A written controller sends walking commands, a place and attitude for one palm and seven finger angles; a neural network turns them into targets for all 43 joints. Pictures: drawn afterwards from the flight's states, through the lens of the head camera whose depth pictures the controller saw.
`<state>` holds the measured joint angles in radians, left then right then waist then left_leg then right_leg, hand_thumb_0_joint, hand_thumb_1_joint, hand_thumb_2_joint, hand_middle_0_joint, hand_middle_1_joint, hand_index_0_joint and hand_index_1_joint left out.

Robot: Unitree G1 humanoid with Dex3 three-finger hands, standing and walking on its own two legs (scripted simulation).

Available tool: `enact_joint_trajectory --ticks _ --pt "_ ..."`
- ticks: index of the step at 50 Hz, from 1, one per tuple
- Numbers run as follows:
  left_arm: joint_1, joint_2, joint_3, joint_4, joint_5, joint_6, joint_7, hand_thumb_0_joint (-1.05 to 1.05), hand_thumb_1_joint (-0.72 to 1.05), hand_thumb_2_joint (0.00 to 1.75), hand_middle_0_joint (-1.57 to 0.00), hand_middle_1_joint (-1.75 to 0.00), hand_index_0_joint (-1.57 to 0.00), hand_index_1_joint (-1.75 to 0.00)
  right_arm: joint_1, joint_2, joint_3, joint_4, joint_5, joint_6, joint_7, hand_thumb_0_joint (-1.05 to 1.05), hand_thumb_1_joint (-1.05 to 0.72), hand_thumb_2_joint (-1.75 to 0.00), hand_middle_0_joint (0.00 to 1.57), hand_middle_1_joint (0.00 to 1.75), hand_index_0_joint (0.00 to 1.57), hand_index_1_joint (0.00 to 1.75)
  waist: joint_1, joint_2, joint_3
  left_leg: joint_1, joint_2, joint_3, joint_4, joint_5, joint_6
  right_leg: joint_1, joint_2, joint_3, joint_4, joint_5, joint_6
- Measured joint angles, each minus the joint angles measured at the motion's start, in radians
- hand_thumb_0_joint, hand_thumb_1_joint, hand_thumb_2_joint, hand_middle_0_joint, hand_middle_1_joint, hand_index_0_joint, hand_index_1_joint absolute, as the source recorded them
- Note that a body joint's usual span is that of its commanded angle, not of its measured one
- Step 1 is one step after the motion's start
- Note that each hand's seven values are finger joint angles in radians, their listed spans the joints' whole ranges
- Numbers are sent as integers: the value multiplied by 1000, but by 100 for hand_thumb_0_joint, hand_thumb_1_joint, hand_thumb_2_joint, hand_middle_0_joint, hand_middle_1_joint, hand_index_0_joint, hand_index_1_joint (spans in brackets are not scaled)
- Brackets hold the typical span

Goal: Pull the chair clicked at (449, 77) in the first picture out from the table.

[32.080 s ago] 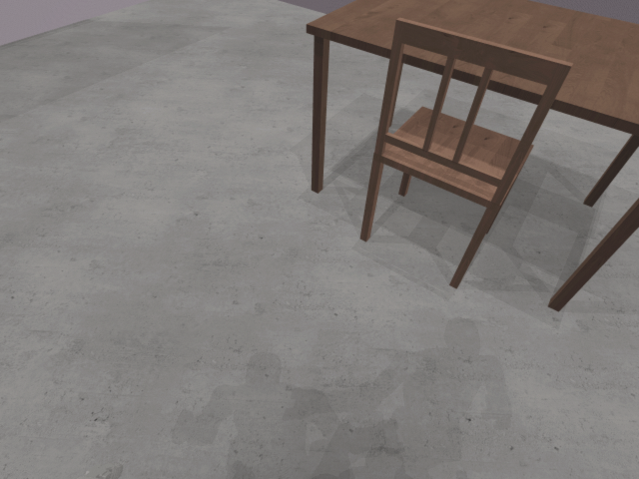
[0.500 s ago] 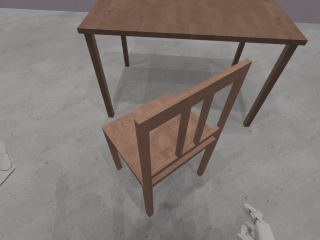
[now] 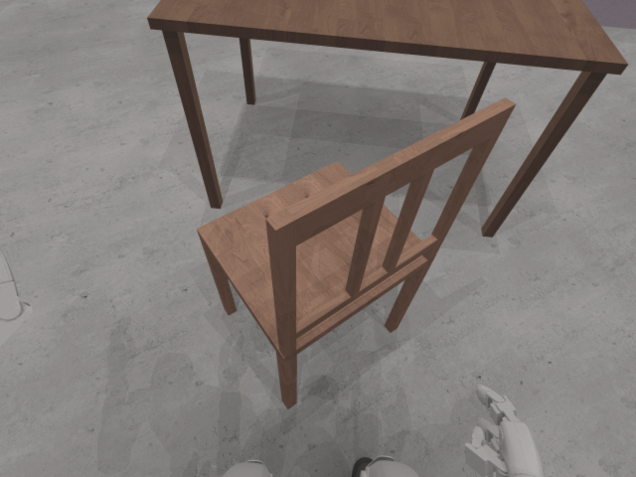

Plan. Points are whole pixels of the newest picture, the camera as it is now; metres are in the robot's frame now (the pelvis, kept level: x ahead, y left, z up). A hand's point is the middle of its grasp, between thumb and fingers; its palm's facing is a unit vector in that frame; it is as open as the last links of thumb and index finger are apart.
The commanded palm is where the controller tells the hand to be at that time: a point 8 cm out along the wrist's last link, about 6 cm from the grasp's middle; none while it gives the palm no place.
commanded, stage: step back with the hand held close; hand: left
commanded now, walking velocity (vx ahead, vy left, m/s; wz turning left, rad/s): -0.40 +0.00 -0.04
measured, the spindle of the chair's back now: (361, 251) +0.47 -0.05 -0.07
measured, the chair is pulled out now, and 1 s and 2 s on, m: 0.50 0.50 0.50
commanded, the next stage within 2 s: stop stepping back and stand still in 0.50 s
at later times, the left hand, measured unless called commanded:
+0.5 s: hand out of the picture +0.16 +0.24 +0.18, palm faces +0.32 -0.79 -0.53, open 7.4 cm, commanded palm +0.08 +0.29 +0.19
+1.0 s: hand out of the picture +0.04 +0.25 +0.17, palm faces +0.40 -0.82 -0.41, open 7.4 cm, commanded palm -0.02 +0.29 +0.19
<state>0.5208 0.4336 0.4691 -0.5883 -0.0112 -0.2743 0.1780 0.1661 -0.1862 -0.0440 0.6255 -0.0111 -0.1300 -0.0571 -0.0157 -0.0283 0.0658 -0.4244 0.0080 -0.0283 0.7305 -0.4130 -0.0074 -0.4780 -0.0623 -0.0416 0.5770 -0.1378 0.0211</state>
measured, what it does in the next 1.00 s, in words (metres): walks backwards: right foot, then left foot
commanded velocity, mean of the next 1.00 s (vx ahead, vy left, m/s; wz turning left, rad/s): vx -0.14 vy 0.00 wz -0.01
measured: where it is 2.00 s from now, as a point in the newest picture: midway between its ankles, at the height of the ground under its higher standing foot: outside the picture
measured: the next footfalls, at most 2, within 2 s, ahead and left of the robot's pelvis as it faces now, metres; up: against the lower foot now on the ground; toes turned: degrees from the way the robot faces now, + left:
right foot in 0.32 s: -0.02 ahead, -0.16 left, +0.00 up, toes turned -3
left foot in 0.54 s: -0.01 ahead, +0.11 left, +0.00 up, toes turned +1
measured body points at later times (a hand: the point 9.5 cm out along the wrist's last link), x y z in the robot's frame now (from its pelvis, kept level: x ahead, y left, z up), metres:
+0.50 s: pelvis -0.06 -0.01 +0.02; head -0.01 +0.01 +0.46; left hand +0.13 +0.28 +0.21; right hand +0.11 -0.25 -0.06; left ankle -0.05 +0.10 -0.70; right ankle -0.06 -0.16 -0.72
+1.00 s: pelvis -0.17 -0.01 +0.01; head -0.19 +0.02 +0.46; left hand +0.02 +0.29 +0.20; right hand -0.06 -0.27 -0.07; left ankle -0.13 +0.09 -0.72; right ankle -0.12 -0.15 -0.70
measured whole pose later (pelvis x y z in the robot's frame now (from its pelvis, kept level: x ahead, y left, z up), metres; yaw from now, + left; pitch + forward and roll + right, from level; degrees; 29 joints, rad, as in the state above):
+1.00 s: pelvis -0.17 -0.01 +0.01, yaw -2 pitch -3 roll -1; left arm 0.52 0.41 0.42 -0.47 -0.01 -0.20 0.16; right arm 0.30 -0.20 -0.01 0.66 0.00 -0.16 -0.07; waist -0.03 -0.05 0.00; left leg -0.27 0.01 0.04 0.58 -0.26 0.04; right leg -0.38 -0.04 -0.02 0.73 -0.38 0.01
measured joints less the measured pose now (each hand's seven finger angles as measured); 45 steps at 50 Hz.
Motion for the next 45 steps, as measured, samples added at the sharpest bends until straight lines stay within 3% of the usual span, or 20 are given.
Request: enact_joint_trajectory --ticks 2,4,7,9,12,15,16,18,22,24,26,27,30,32,36,38,39,42,45 --pt "9 13 5 -6 -1 0 -1 2 89 90 -21 -30 -21 -30 -2 -8 -2 3 2 13 -1 1 -91 -90 20 30 20 30 -9 -9 0 19 -5 8 -37 8 9 1 -11 -1 -14 13 7" --pt "32 33 26 -4 -3 -6 -1 1 89 90 -21 -30 -21 -30 0 -7 0 1 3 17 -4 1 -91 -90 20 30 20 30 -9 -27 2 27 -8 20 -78 142 14 -13 -15 8 12 -15 7" --pt "56 29 45 24 -8 0 -3 1 89 90 -21 -30 -21 -30 20 14 -2 5 0 -4 -11 2 -91 -90 20 30 20 30 -11 -10 -14 25 19 6 -90 134 11 -51 48 45 269 -235 -1" --pt "41 14 37 30 -16 6 -2 2 89 90 -21 -30 -21 -30 34 30 -3 18 -1 -31 -5 2 -91 -90 20 30 20 30 -3 1 -15 37 35 -9 -131 152 4 -22 72 41 326 -294 -6" --pt "35 -6 18 16 -22 2 -7 2 89 90 -21 -30 -21 -30 46 41 9 31 -6 -62 15 2 -91 -90 20 30 20 30 19 8 -18 56 54 -8 -190 193 -8 82 67 18 182 -260 -19" --pt "40 7 14 3 -24 -9 -21 2 89 90 -21 -30 -21 -30 37 45 31 29 -14 -78 25 1 -91 -90 20 30 20 30 34 7 -20 44 62 3 -200 210 -21 194 49 17 -29 -146 -25" --pt "42 21 20 2 -24 -14 -26 2 89 90 -21 -30 -21 -30 29 47 39 26 -15 -79 26 1 -91 -90 20 30 20 30 40 2 -19 31 63 11 -186 208 -26 225 41 19 -95 -96 -17" --pt "31 25 14 17 -17 -29 -38 2 89 90 -21 -30 -21 -30 -3 35 44 30 -15 -72 27 1 -90 -90 20 30 20 30 47 31 -9 1 86 8 -145 197 -28 223 64 17 -123 -114 7" --pt "23 19 -18 41 -10 -26 -49 2 89 90 -21 -30 -21 -30 -26 23 26 32 -1 -37 15 2 -91 -90 20 30 20 30 24 7 -15 -51 13 14 68 -14 -14 189 32 29 -116 -92 3" --pt "44 20 -10 41 -8 -21 -46 2 89 90 -21 -30 -21 -30 -26 18 27 15 5 -17 5 2 -91 -90 20 30 20 30 4 -21 -21 -20 -3 42 26 -19 -11 174 11 35 -110 -82 8" --pt "71 25 0 23 -13 -18 -40 1 89 90 -21 -30 -21 -30 -15 4 27 -16 8 -8 -4 2 -91 -90 20 30 20 30 -15 -28 -24 52 7 62 -140 142 0 147 7 30 -69 -91 19" --pt "79 33 5 10 -17 -20 -39 2 89 90 -21 -30 -21 -30 -9 -4 19 -30 9 -13 -8 2 -91 -90 20 30 20 30 -20 -23 -24 70 17 59 -193 219 26 119 10 20 -19 -109 19" --pt "68 58 21 10 -31 -35 -47 2 89 90 -21 -30 -21 -30 -15 22 7 -8 2 -43 -7 1 -91 -90 20 30 20 30 0 -75 5 66 10 80 -180 201 25 20 38 81 258 -322 3" --pt "51 52 21 8 -31 -28 -48 2 89 90 -21 -30 -21 -30 -3 28 10 3 -3 -69 3 1 -91 -90 20 30 20 30 3 -62 18 73 29 65 -192 210 12 12 67 68 326 -362 -1" --pt "63 43 25 -5 -30 -1 -40 2 89 90 -21 -30 -21 -30 52 19 21 -23 17 -72 27 1 -91 -90 20 30 20 30 5 -9 1 57 63 42 -171 224 -3 123 62 5 110 -287 -7" --pt "76 56 35 11 -23 6 -34 2 89 90 -21 -30 -21 -30 73 12 31 -32 22 -62 25 1 -91 -90 20 30 20 30 9 1 -10 21 64 47 -93 145 -1 176 48 3 -11 -176 -11" --pt "67 51 27 29 -21 10 -34 2 89 90 -21 -30 -21 -30 73 4 32 -23 22 -54 21 1 -91 -90 20 30 20 30 9 14 -5 4 62 39 -34 75 0 177 51 -1 -15 -102 -12" --pt "34 15 -14 85 -21 39 -37 2 89 90 -21 -30 -21 -30 83 -9 35 37 25 -26 12 1 -91 -90 20 30 20 30 15 11 -25 -21 22 43 160 0 4 176 35 7 -11 -81 -17" --pt "26 -27 -39 124 -14 67 -31 1 89 90 -21 -30 -21 -30 113 -15 45 57 20 -3 0 2 -91 -90 20 30 20 30 13 -12 -74 71 6 75 68 -17 26 170 11 6 -36 -91 -18"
